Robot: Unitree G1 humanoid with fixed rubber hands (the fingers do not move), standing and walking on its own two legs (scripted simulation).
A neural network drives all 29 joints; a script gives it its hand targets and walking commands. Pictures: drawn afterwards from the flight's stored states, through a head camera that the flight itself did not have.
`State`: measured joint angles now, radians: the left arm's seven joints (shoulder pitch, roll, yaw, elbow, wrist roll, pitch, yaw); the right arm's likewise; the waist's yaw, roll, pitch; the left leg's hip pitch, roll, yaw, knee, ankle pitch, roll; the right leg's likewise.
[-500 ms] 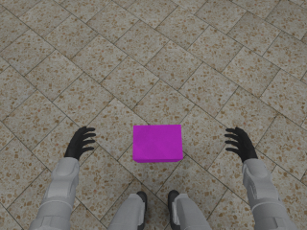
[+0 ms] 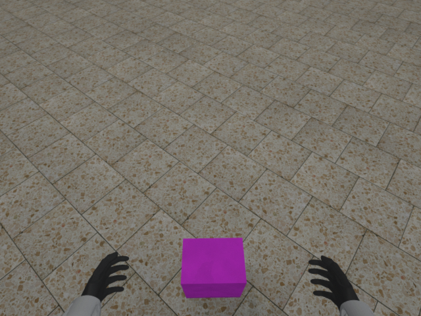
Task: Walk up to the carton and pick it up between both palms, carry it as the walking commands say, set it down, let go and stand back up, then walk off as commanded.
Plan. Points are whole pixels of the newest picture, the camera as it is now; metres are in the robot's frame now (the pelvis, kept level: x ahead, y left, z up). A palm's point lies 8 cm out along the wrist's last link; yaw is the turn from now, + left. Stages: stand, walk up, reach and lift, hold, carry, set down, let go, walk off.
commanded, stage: let go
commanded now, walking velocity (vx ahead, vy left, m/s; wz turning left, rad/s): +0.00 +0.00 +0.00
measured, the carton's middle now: (213, 269) +0.36 +0.01 -0.64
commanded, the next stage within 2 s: stand in 0.28 s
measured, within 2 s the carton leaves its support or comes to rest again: neither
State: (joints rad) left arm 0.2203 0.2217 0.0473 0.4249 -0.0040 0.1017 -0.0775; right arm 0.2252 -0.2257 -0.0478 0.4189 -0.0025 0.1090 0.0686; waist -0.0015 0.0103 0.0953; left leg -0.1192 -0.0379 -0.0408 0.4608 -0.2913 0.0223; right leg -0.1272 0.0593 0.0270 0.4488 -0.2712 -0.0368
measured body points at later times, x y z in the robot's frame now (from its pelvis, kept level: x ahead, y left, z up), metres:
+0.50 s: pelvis +0.00 +0.00 +0.00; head +0.00 +0.00 +0.45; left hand +0.14 +0.29 -0.09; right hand +0.15 -0.28 -0.08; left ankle -0.02 +0.11 -0.74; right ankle -0.02 -0.09 -0.74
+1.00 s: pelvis +0.01 +0.01 +0.01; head +0.00 +0.01 +0.46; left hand +0.12 +0.31 -0.10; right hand +0.13 -0.29 -0.10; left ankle -0.02 +0.11 -0.74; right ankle -0.02 -0.09 -0.74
